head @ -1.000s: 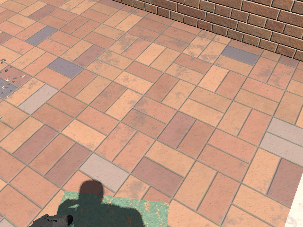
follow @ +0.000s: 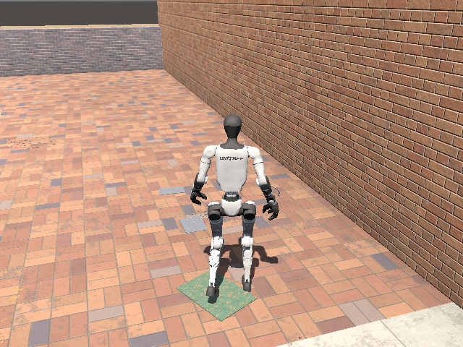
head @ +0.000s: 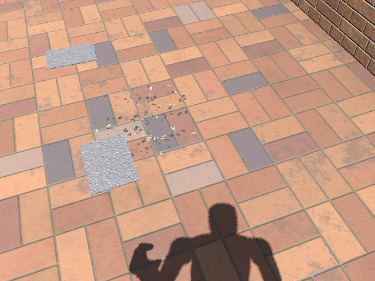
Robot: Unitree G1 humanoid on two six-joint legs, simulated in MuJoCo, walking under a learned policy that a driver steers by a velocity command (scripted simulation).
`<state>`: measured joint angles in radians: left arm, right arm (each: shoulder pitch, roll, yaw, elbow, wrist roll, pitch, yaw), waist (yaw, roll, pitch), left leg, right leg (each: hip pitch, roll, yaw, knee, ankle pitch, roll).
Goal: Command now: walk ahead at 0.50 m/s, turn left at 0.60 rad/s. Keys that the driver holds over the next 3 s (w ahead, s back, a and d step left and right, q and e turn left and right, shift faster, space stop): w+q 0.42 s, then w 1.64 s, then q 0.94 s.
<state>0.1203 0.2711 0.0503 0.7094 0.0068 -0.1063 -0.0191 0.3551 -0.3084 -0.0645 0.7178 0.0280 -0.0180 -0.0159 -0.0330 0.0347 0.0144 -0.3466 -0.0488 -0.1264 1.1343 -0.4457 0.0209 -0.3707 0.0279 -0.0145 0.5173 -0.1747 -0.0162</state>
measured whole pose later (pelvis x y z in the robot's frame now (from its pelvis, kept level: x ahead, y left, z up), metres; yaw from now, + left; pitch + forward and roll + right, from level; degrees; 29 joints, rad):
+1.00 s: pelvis +0.56 +0.13 -0.01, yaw +22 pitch +2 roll +0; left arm 0.07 0.28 0.03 0.73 0.00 -0.10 -0.05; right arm 0.39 -0.30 -0.06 0.82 0.01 -0.04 -0.01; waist -0.05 0.01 0.03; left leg -0.15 -0.05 -0.09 0.90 -0.48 0.03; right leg -0.48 0.02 -0.05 0.57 -0.14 -0.05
